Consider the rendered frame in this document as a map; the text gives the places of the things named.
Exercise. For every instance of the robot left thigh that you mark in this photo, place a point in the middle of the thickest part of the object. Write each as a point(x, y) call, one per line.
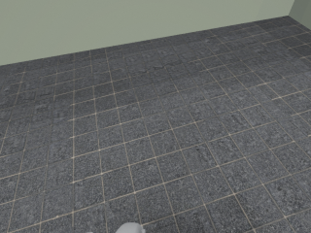
point(131, 227)

